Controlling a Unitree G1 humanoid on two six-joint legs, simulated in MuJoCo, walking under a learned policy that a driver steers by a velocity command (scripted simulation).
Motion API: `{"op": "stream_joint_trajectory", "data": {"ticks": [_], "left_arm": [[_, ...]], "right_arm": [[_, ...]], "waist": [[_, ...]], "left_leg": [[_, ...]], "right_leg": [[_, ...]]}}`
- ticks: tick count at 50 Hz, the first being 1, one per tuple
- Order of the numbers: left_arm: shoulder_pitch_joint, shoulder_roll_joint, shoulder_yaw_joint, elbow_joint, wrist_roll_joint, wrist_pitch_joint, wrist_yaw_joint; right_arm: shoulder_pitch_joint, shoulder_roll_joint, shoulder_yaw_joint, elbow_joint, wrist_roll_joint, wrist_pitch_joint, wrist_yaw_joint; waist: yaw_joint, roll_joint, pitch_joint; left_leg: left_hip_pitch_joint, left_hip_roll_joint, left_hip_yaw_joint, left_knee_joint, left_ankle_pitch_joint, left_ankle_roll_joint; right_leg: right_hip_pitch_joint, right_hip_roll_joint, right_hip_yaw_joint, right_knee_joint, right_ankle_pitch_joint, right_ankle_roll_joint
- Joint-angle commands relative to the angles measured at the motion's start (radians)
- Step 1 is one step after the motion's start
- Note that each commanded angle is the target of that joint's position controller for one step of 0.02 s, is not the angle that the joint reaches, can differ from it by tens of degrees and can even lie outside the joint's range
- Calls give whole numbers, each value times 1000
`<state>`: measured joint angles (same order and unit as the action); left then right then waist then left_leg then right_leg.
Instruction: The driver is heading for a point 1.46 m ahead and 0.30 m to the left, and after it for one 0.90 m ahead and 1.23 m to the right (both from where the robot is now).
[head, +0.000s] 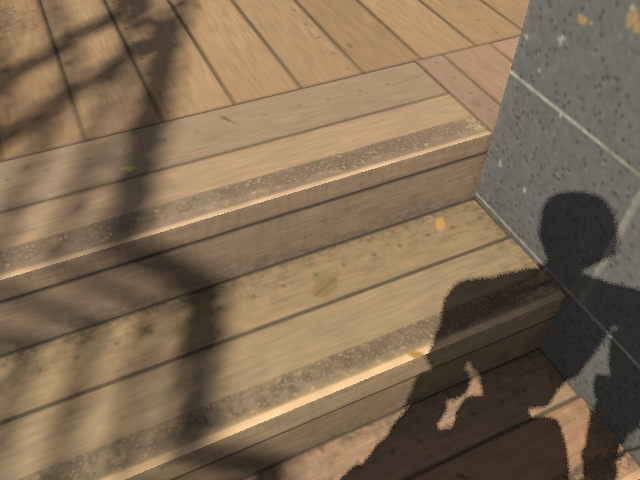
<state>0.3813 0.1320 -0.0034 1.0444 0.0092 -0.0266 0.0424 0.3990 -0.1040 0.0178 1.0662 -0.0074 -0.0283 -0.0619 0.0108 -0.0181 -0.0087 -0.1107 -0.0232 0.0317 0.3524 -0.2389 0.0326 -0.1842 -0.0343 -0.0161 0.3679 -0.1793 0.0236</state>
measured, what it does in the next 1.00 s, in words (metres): climbs: right foot, then left foot 0.18 m higher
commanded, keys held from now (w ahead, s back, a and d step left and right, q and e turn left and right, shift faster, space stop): no key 0.10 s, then w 0.90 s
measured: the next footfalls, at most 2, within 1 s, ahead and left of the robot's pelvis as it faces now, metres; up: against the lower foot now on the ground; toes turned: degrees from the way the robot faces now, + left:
right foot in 0.46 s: +0.14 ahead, -0.15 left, +0.00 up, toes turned -7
left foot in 0.86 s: +0.39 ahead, -0.03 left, +0.18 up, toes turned +7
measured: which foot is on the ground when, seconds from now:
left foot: down 0.00-0.46, up 0.48-0.84, down 0.86-1.00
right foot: down 0.00-0.18, up 0.20-0.44, down 0.46-0.88, up 0.90-1.00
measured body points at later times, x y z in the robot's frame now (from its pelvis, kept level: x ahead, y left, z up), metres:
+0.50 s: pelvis +0.09 -0.06 -0.02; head +0.08 -0.08 +0.43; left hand +0.13 +0.19 -0.14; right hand +0.02 -0.29 -0.18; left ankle -0.03 +0.08 -0.71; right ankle +0.11 -0.15 -0.75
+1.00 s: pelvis +0.32 -0.07 +0.09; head +0.32 -0.08 +0.54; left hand +0.36 +0.16 -0.04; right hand +0.38 -0.30 -0.06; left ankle +0.35 -0.04 -0.57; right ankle +0.23 -0.19 -0.40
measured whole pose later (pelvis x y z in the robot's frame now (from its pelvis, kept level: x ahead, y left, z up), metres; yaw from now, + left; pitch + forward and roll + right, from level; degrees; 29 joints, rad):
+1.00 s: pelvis +0.32 -0.07 +0.09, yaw -1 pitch +2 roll +2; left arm 0.38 0.13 0.05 0.90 0.05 -0.11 0.01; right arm 0.26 -0.18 -0.03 0.99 -0.02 -0.04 -0.05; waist 0.01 0.00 -0.06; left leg -0.57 -0.07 0.22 1.02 -0.51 0.16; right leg -0.70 0.02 0.07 1.83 0.02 -0.13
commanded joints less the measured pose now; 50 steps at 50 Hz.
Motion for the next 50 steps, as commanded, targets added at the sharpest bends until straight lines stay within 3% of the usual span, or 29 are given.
{"op": "stream_joint_trajectory", "data": {"ticks": [1, 5, 8, 10, 12, 15, 19, 21, 22, 23, 24, 25, 26, 27, 30, 31, 34, 36, 38, 39, 41, 42, 43, 44, 45, 46, 47, 48, 50], "left_arm": [[85, 65, 11, -13, 0, -4, 2], [86, 64, 10, -13, -1, -4, 2], [67, 70, 17, -26, 1, 1, 1], [14, 73, 22, -66, 5, 5, -8], [-52, 58, 20, -110, 18, 3, -24], [-96, 77, 37, -174, 9, -18, -52], [-38, 72, 52, -197, 8, -21, -63], [186, 35, 55, -145, -3, -29, -41], [289, 45, 66, -106, 11, -15, -24], [429, 91, 84, -69, 30, -11, -13], [411, 169, 85, -81, 38, 3, -1], [323, 187, 86, -87, 41, 14, 7], [199, 195, 86, -92, 31, 3, 4], [173, 170, 76, -74, 24, -13, -8], [225, 36, 26, 16, 42, -62, -22], [230, 33, 18, 42, 35, -74, -47], [186, 25, -14, 90, 17, -96, -64], [184, 9, -30, 93, -3, -100, -42], [207, 87, -15, 91, -37, -99, -4], [270, 114, -10, 115, -61, -102, 10], [213, 196, 22, 85, -63, -123, 23], [207, 224, 46, 64, -59, -139, 8], [193, 200, 53, 42, -51, -141, -8], [175, 144, 53, -23, -10, -148, -18], [121, 79, 65, -67, 9, -139, -58], [96, 18, 58, -126, 62, -127, -80], [26, -36, 46, -198, 75, -109, -64], [-19, -50, 41, -243, 72, -90, -35], [18, -87, 24, -259, 39, -63, -11]], "right_arm": [[95, -71, -12, -8, 0, -5, -2], [95, -69, -12, -12, 0, -7, 0], [116, -117, -33, -15, -3, 0, 2], [177, -179, -66, -8, -1, 12, 6], [218, -182, -83, -3, 1, 15, 13], [160, -197, -98, -22, -20, -12, 10], [53, -198, -102, -65, -20, -33, 26], [-11, -169, -89, -66, -9, -33, 30], [9, -185, -88, -49, -8, -47, 45], [-2, -170, -80, -51, -4, -71, 63], [-22, -70, -54, -97, 4, -87, 69], [31, -107, -71, -109, 7, -85, 75], [-69, -77, -62, -153, -15, -71, 72], [-159, -39, -51, -198, -20, -72, 68], [-289, 28, -15, -310, 6, -75, 48], [-316, 68, 3, -335, 4, -65, 50], [-497, 96, 52, -456, 23, -34, 41], [-566, 57, 72, -487, 41, -4, 47], [-509, 22, 60, -432, 34, 6, 27], [-421, 42, 66, -368, 39, 21, 19], [-216, 2, 55, -308, 44, 21, -1], [-115, -52, 32, -283, 41, 21, -5], [-74, -107, 7, -258, 12, 9, -2], [12, -213, -38, -228, -30, 8, 0], [-16, -266, -76, -187, -7, 25, -11], [-144, -220, -80, -215, 3, 5, -6], [-191, -158, -71, -180, 9, -13, 5], [-150, -86, -62, -121, -3, -24, 13], [-104, 20, -37, -44, -40, -43, 34]], "waist": [[1, 15, 89], [1, 19, 89], [-18, 69, 95], [-54, 149, 130], [-88, 184, 204], [-63, 147, 213], [-5, 99, 174], [114, 44, 116], [154, -19, 68], [209, -103, -19], [148, -284, -58], [86, -310, -7], [29, -144, 141], [34, -42, 164], [26, 16, 75], [14, 7, 78], [-39, -9, 170], [-39, -9, 209], [-50, 23, 106], [-58, -60, 4], [-191, -189, -167], [-217, -223, -221], [-229, -192, -247], [-233, -41, -240], [-193, 249, -221], [-100, 111, -116], [-40, 21, -7], [-2, -71, 101], [54, -66, 109]], "left_leg": [[-3, 123, -95, -68, 147, 38], [-2, 123, -94, -69, 149, 39], [-4, 123, -146, -126, -187, 75], [0, 191, -261, -188, -513, 143], [-75, 297, -385, -244, -641, 209], [-51, 356, -444, -264, -558, 254], [-92, 299, -297, -219, -297, 236], [-272, 224, -173, -56, -27, 219], [-297, 166, -97, 166, 254, 229], [-427, 100, -36, 467, 236, 205], [-580, 24, 50, 831, -116, 110], [-666, 13, -48, 1168, -111, 79], [-812, 80, -22, 1426, -54, 69], [-944, 91, -5, 1648, -17, 76], [-1228, 97, -11, 2005, -1, 130], [-1301, 67, -15, 2094, -78, 148], [-1282, 72, 41, 1870, -130, 157], [-968, 68, 195, 1472, -47, 118], [-659, 46, 249, 1247, -64, 106], [-583, 2, 293, 1209, -64, 139], [-393, -43, 194, 1027, -197, 183], [-350, -79, 151, 869, -351, 189], [-258, -105, 113, 689, -415, 201], [-119, 97, -290, 524, -368, 262], [-86, 285, -896, -1, -479, 378], [-227, 323, -920, -103, -564, 344], [-352, 330, -801, -33, -627, 286], [-439, 297, -606, 39, -463, 215], [-440, 213, -363, 77, -255, 135]], "right_leg": [[-72, -83, 37, -60, 100, -43], [-74, -85, 36, -58, 95, -42], [-138, -33, -9, 20, -107, -48], [-285, 14, -77, 196, -262, -53], [-370, -4, -101, 356, -263, -58], [-508, -73, -25, 546, -291, -71], [-358, -66, -54, 424, -213, -102], [39, 7, -133, 197, -16, -130], [186, 76, -182, 117, -63, -121], [392, -16, -53, 43, -140, -125], [364, -298, 436, -229, -442, -157], [220, -385, 805, -428, -723, -242], [119, -397, 646, -382, -710, -252], [109, -347, 485, -308, -532, -258], [160, -262, 250, -142, -191, -160], [138, -249, 203, -111, -122, -151], [-149, -190, 91, -235, -245, -79], [-384, -152, 5, -417, 115, -117], [-300, -147, -91, -423, 695, -139], [-129, -140, -149, -345, 1129, -156], [79, -223, -130, -50, 1791, -204], [194, -261, -96, 133, 1838, -214], [197, -245, -94, 345, 1707, -227], [-58, -165, -64, 685, 1261, -191], [-456, 109, -25, 1203, 190, -143], [-577, 70, 142, 1569, 164, -129], [-678, 57, 120, 1660, 202, -140], [-756, 45, 115, 1674, 200, -153], [-843, 78, 167, 1720, 138, -172]]}}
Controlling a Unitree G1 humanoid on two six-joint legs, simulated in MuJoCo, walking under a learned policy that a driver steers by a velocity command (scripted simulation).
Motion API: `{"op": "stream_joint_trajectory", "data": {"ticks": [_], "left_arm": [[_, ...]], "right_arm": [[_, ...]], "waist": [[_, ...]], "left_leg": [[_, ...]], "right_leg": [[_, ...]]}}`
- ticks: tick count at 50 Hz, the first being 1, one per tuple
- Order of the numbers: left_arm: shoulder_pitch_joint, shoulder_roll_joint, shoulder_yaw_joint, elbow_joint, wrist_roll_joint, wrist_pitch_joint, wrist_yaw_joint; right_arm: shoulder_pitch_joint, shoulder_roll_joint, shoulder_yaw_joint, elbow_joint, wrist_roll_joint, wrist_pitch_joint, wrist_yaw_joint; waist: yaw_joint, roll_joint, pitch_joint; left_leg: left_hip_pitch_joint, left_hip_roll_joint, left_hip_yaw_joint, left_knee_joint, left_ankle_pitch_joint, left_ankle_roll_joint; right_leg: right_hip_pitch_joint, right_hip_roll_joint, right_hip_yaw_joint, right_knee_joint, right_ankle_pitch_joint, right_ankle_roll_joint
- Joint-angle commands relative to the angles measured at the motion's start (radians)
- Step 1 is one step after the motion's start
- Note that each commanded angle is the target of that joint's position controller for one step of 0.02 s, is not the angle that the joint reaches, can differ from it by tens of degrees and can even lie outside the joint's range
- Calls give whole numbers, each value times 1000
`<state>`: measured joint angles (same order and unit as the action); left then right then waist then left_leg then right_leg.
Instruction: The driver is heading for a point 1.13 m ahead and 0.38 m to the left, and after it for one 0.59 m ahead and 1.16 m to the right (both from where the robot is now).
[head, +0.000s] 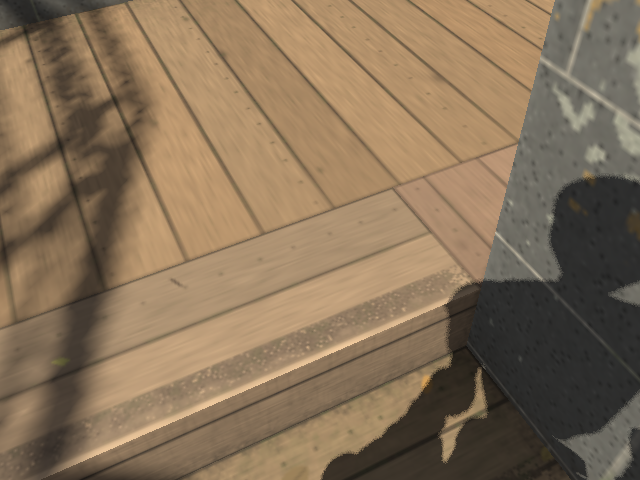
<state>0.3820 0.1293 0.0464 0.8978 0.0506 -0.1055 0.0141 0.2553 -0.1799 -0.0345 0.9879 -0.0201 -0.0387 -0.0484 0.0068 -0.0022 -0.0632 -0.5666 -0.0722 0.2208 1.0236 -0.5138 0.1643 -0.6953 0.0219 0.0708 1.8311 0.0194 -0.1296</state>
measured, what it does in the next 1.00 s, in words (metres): climbs, turning left: right foot 0.18 m higher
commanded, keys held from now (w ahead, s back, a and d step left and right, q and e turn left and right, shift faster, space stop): w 0.14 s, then no key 0.28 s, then q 0.24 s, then w+q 0.34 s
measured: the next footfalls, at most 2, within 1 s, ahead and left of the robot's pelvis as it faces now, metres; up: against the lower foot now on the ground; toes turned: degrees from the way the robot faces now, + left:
right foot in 0.40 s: +0.43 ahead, -0.13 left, +0.18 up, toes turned +0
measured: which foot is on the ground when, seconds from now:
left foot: down 0.00-0.42, up 0.44-1.00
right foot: up 0.00-0.38, down 0.40-1.00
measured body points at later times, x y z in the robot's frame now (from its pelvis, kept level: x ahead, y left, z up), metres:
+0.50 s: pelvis +0.27 -0.04 +0.16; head +0.30 -0.02 +0.61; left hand +0.48 +0.16 +0.05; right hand +0.23 -0.28 +0.02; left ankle +0.10 +0.08 -0.42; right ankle +0.39 -0.13 -0.49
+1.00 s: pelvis +0.41 +0.06 +0.25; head +0.42 +0.09 +0.70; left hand +0.27 +0.21 +0.09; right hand +0.66 -0.03 +0.16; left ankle +0.50 +0.25 -0.23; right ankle +0.39 -0.13 -0.49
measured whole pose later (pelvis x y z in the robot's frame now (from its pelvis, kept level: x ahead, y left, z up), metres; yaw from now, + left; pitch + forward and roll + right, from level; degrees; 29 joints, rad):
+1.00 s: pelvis +0.41 +0.06 +0.25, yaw +18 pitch +7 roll -3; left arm 0.47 0.13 -0.01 1.18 0.14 -0.10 -0.07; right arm 0.01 -0.14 0.11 0.81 -0.03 0.05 0.06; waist 0.05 -0.01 -0.12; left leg -1.38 0.17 -0.08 1.83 -0.56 0.22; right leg -0.12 -0.14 -0.29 0.25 -0.22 0.04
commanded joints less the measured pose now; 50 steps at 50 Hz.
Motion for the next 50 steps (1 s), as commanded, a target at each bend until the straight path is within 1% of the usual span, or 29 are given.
{"op": "stream_joint_trajectory", "data": {"ticks": [1, 4, 6, 9, 10, 13, 14, 15, 16, 17, 18, 20, 21, 22, 23, 24, 25, 27, 28, 29, 31, 33, 35, 37, 41, 43, 45, 48, 50], "left_arm": [[-15, -111, -42, -129, -8, 37, 20], [-95, -77, -56, -175, 6, 83, 25], [-193, -48, -61, -203, 3, 78, 16], [-291, -36, -51, -242, -1, 72, 28], [-460, -15, -90, -294, -24, 74, -51], [-594, -44, -124, -343, -46, 32, -61], [-657, -34, -114, -372, -22, 32, -73], [-773, -33, -118, -428, -44, 62, -64], [-802, -58, -128, -440, -14, 118, -95], [-838, -13, -125, -461, -85, 160, -112], [-632, 5, -93, -364, -69, 165, -124], [-263, 141, -18, -171, -57, 162, -80], [28, 242, -2, -47, -75, 155, -63], [273, 238, 2, -21, 61, 176, -93], [195, 248, 23, 16, 89, 139, -104], [-32, 229, 22, 20, 15, 97, -105], [-210, 122, 0, 25, -53, 61, -100], [-378, -98, -69, 77, -32, 18, -119], [-395, -136, -86, 84, -36, 11, -118], [-397, -124, -75, 76, -24, -6, -101], [-433, 13, -51, 13, -1, -37, -70], [-466, 148, -19, -37, 16, -41, -49], [-330, 116, -27, 28, 3, -20, -58], [-51, 144, -18, 122, 31, -18, -61], [47, 94, -19, 166, 53, -19, -64], [132, 74, -34, 230, 74, -14, -46], [133, 51, -51, 277, 94, -37, -29], [107, 68, -56, 249, 139, -24, -61], [-22, 216, -16, 175, 53, 5, -111]], "right_arm": [[55, 87, 17, 46, -21, -44, 31], [137, 1, 13, 58, -10, -64, 49], [174, 21, 29, 46, 3, -75, 31], [321, -80, 11, 68, 1, -97, 2], [661, 3, 43, 172, -66, -80, 55], [616, 1, 37, 201, -139, -35, 80], [618, -21, 32, 196, -124, -33, 89], [648, 14, 41, 222, -128, -31, 110], [425, -70, 29, 116, -86, -24, 132], [383, -175, 10, 117, -68, -26, 170], [321, -236, -4, 57, 11, -60, 164], [340, -270, -4, 83, 33, -91, 165], [472, -129, 46, 66, -114, -84, 211], [405, -176, 6, 91, -25, -53, 247], [340, -156, -22, 83, 34, -31, 234], [287, -102, -25, 70, 41, -33, 192], [224, -53, -9, 58, 5, -26, 154], [144, 41, 40, -22, -12, 0, 124], [115, 80, 64, -41, -12, 29, 117], [82, 71, 72, -68, 7, 34, 113], [73, -21, 42, -51, 0, 12, 134], [98, -62, 34, -54, 37, -14, 150], [48, -69, 29, -37, 27, -7, 157], [-45, -84, 35, -63, 7, 11, 128], [-225, 9, 104, -157, 21, 29, 84], [-348, 28, 132, -223, -9, 26, 90], [-377, 50, 138, -254, -9, 30, 89], [-472, -43, 124, -319, -12, 70, 93], [-439, -82, 119, -289, -1, 86, 129]], "waist": [[60, -61, 167], [52, -22, 150], [30, -43, 135], [-37, 96, 77], [-85, 268, -143], [-80, 32, 32], [-23, -14, 17], [-24, 38, 42], [77, 163, 9], [103, 193, -7], [174, 187, -36], [200, 99, -116], [164, -183, -544], [249, -264, -691], [216, -86, -397], [118, -38, -158], [47, 39, -135], [-110, 99, -81], [-138, 97, -100], [-139, 74, -129], [-149, 54, -85], [-118, -80, -76], [-45, -85, 23], [43, -85, 81], [81, -63, 27], [106, -58, 36], [63, -52, 5], [48, -34, -19], [-4, -30, 10]], "left_leg": [[34, 240, -466, -615, 121, -18], [155, 222, -352, -679, 308, -7], [145, 201, -284, -711, 407, -33], [525, 262, -340, -720, 819, 23], [784, 255, -406, -551, 1066, 59], [1006, 360, -399, -568, 1009, 45], [850, 285, -318, -635, 979, 36], [533, 235, -291, -789, 891, 24], [-11, 185, -201, -985, 997, 75], [-200, 212, -238, -996, 1526, 107], [-16, 238, -171, -856, 1831, 68], [274, 310, -196, -512, 2075, -51], [2, 265, -278, -94, 1550, -155], [-49, -38, -376, 555, 324, -122], [-249, -34, -563, 797, 473, -68], [-378, -13, -519, 906, 451, -66], [-426, 12, -469, 964, 383, -35], [-386, 102, -434, 849, 446, 47], [-411, 131, -418, 796, 379, 45], [-414, 162, -424, 798, 281, 33], [-261, 152, -348, 675, 282, -38], [-153, 86, -260, 949, 185, -109], [-374, 82, -295, 1018, 144, -92], [-735, 127, -379, 997, 170, -38], [-1092, 148, -454, 1172, 9, 8], [-1313, 175, -462, 1225, -115, 44], [-1251, 230, -403, 1141, -124, 96], [-842, 282, -335, 787, 100, 101], [-463, 204, -208, 641, -146, 13]], "right_leg": [[-367, 22, 115, 191, -111, -24], [-462, 29, 26, 90, -194, -1], [-401, 7, -57, -109, -114, 21], [-640, -35, -135, 93, -271, 7], [-880, -9, -45, 347, -352, -52], [-1276, -20, 46, 289, -575, -100], [-1096, -66, -148, -6, -440, -106], [-784, -97, -154, -187, -299, -145], [-134, -61, -280, -348, -159, -101], [165, 35, -231, -334, -188, -40], [231, 105, -312, -440, -92, 6], [390, 158, -261, -890, -119, -17], [942, -94, 255, -839, 511, -313], [955, -359, 784, -1276, 512, -489], [688, -349, 812, -1426, 115, -348], [481, -308, 634, -1409, -46, -285], [385, -293, 490, -1401, -55, -275], [170, -222, 202, -1476, -119, -136], [194, -245, 126, -1503, 53, -121], [210, -255, 73, -1519, 68, -76], [85, -153, -117, -1530, -27, -20], [8, -153, -201, -1582, 48, -28], [182, -193, -112, -1594, -347, -21], [533, -335, 53, -1632, -481, -85], [850, -443, 83, -1665, -303, -133], [968, -503, 130, -1685, -442, -146], [844, -444, -39, -1710, -514, -88], [496, -376, -165, -1799, -555, -18], [220, -388, -245, -1874, -544, -20]]}}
